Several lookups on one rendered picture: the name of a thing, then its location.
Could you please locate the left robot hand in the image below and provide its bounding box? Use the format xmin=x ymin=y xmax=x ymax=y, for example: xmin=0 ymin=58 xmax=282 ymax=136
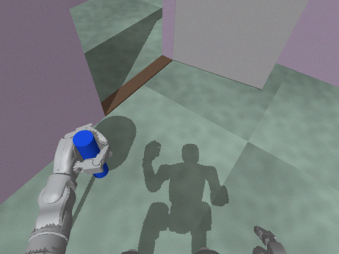
xmin=53 ymin=123 xmax=113 ymax=180

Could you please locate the left robot arm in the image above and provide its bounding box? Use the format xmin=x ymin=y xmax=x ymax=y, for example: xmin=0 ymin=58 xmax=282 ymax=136
xmin=24 ymin=173 xmax=77 ymax=254

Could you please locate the right robot hand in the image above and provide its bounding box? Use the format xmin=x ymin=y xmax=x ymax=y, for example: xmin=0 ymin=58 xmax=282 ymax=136
xmin=252 ymin=226 xmax=287 ymax=254

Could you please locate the can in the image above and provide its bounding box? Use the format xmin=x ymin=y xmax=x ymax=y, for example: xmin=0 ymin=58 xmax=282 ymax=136
xmin=73 ymin=130 xmax=109 ymax=178

